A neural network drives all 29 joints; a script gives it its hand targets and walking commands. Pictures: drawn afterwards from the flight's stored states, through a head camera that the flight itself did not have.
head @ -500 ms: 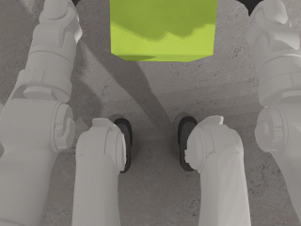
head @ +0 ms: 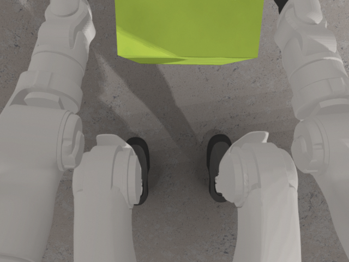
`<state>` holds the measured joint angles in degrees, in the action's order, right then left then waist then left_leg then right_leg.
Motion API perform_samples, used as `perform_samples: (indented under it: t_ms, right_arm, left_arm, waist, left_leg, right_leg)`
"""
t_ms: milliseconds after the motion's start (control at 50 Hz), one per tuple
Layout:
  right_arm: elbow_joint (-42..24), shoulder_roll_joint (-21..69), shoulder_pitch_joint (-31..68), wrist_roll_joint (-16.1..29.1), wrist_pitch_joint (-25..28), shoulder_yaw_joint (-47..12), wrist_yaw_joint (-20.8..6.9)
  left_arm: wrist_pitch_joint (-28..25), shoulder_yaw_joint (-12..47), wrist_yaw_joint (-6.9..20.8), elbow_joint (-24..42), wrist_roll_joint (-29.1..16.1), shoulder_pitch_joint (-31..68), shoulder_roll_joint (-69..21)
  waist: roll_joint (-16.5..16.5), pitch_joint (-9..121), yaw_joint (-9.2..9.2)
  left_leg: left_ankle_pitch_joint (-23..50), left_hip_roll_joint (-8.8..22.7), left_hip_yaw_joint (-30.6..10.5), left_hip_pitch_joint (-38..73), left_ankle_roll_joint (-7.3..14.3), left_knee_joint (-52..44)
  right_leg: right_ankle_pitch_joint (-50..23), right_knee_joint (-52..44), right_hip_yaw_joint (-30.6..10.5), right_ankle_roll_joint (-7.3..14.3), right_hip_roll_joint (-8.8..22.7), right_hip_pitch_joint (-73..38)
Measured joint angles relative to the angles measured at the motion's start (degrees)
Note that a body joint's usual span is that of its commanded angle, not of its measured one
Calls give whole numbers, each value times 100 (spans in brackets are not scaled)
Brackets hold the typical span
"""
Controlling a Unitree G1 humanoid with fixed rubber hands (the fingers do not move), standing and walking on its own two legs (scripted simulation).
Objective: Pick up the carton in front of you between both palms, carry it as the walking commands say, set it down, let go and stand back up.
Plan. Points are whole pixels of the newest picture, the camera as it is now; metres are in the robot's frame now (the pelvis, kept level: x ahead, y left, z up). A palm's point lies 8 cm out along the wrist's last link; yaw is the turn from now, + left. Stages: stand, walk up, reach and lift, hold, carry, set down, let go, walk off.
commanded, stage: reach and lift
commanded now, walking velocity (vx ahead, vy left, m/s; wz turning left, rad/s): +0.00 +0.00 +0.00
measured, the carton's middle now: (184, 7) +0.55 -0.01 -0.24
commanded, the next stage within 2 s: none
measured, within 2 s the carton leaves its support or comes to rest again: leaves its support in 0.56 s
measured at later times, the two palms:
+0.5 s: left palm out of the picture +0.55 +0.14 -0.17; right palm out of the picture +0.54 -0.16 -0.17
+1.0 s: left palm out of the picture +0.50 +0.15 +0.03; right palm out of the picture +0.49 -0.15 +0.03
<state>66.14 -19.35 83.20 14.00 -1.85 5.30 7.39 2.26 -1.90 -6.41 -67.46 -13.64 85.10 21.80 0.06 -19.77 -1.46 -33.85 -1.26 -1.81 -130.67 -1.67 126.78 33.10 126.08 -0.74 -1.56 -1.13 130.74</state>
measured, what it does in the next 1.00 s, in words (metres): rises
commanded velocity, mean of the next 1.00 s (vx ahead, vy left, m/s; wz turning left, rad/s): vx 0.00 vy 0.00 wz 0.00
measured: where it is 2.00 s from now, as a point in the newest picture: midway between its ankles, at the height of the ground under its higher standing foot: (178, 180)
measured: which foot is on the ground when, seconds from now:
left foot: down 0.00-1.00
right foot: down 0.00-1.00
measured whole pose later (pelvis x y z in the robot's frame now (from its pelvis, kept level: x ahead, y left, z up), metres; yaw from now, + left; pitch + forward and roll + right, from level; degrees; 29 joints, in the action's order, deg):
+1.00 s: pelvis -0.01 +0.00 +0.09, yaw +1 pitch +43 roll -1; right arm 43.5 -1.7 65.1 -12.9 -21.0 29.9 2.7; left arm 20.6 -27.9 -2.8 -46.1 13.0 67.0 2.6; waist -0.6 6.4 -0.9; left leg -28.0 -3.4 -2.8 -122.2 -2.3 107.4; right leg 27.8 106.9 -2.3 -2.4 -2.7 122.0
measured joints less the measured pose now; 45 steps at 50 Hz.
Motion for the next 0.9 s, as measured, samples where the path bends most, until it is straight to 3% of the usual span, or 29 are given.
perform_samples:
  t_ms: [200, 260, 380, 440, 520, 560, 600, 640, 740, 900]
  right_arm:
    - [98, 152, 300, -14, 1, -87, -18]
    - [162, 183, 425, -84, 3, 5, 118]
    - [159, 244, 563, -582, -282, 505, 30]
    - [-154, 281, 418, -779, -506, 714, -94]
    - [-577, 309, 139, -719, -753, 666, -148]
    - [-793, 326, 6, -614, -909, 569, -71]
    - [-1096, 448, -207, -554, -1071, 518, 204]
    - [-1446, 594, -533, -606, -1185, 632, 275]
    - [-2065, 1059, -1337, -1135, -1448, 1178, 102]
    - [-2099, 1647, -1753, -2393, -1796, 2237, -329]
  left_arm:
    - [14, 153, -7, -105, -1, 308, -239]
    - [18, 74, -179, -152, 85, 433, -309]
    - [276, -385, -82, -232, 589, 614, -400]
    - [477, -638, -6, 45, 825, 487, -457]
    - [718, -730, -19, 545, 807, 146, -541]
    - [845, -649, -125, 822, 734, -76, -585]
    - [997, -568, -289, 1063, 690, -267, -633]
    - [1150, -684, -278, 1390, 748, -545, -734]
    - [1435, -1293, -111, 1972, 1244, -1295, -1182]
    - [1736, -2367, 255, 1963, 2354, -1733, -1758]
  waist:
    - [-6, -163, 2]
    - [11, -275, 8]
    - [7, -309, 13]
    - [3, -330, 13]
    - [9, -232, 13]
    - [28, -79, 6]
    - [26, 162, -12]
    - [21, 488, -8]
    - [4, 1504, 60]
    - [-59, 2461, 60]
  left_leg:
    - [174, -14, 26, 20, 33, -171]
    - [195, -13, 23, 71, 34, -184]
    - [210, -20, 21, 36, 41, -83]
    - [178, -26, 28, 35, 46, 23]
    - [117, -28, 31, 3, 45, 112]
    - [99, -29, 33, -39, 36, 114]
    - [91, -56, 9, -83, 11, 81]
    - [80, -92, -20, -97, -23, 13]
    - [83, -177, -73, 24, -107, -362]
    - [401, -192, -95, 549, -62, -1417]
  right_leg:
    - [-154, -171, -26, -27, 11, -40]
    - [-177, -187, -23, -25, 8, -91]
    - [-192, -87, -24, -23, 2, -58]
    - [-157, 26, -31, -19, 1, -53]
    - [-96, 120, -36, -14, -3, -15]
    - [-86, 127, -45, -19, -17, 37]
    - [-59, 100, -64, -44, -68, 72]
    - [-23, 37, -101, -113, -141, 77]
    - [-40, -321, -143, -125, -190, -29]
    - [-323, -1372, -130, -69, -125, -581]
